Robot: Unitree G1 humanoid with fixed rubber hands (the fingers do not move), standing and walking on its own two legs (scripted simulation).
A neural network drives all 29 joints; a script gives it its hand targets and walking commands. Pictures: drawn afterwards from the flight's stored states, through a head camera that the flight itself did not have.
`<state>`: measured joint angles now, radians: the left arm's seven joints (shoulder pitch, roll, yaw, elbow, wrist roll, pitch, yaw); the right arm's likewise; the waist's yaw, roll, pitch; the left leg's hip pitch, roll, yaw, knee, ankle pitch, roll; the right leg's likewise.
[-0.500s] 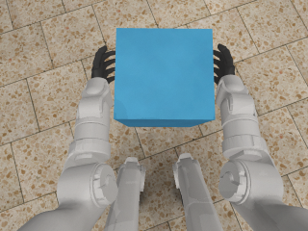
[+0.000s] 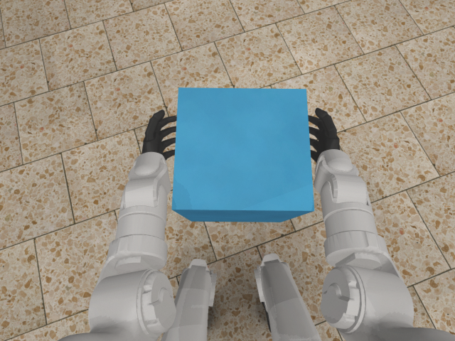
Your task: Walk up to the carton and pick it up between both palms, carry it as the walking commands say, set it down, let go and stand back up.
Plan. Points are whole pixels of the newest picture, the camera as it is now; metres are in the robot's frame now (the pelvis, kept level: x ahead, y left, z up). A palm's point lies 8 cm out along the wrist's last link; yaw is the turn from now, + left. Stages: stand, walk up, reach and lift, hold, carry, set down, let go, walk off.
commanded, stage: reach and lift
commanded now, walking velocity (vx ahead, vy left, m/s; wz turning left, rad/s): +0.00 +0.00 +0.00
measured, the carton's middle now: (238, 166) +0.43 -0.02 -0.12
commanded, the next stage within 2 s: none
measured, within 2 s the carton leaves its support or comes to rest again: neither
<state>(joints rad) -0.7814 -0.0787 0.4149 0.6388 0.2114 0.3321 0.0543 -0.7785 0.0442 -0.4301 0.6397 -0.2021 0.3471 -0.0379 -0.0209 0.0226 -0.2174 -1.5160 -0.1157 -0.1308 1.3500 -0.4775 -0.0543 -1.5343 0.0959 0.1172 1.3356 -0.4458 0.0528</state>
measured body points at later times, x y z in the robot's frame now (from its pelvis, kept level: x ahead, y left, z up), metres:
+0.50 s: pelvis +0.03 +0.00 +0.07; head +0.18 -0.01 +0.49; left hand +0.42 +0.14 +0.01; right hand +0.41 -0.17 +0.01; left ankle +0.06 +0.13 -0.58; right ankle +0.07 -0.13 -0.58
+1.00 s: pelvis +0.04 +0.00 +0.12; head +0.14 +0.00 +0.56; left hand +0.40 +0.14 +0.09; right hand +0.39 -0.16 +0.09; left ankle +0.06 +0.13 -0.58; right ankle +0.07 -0.13 -0.58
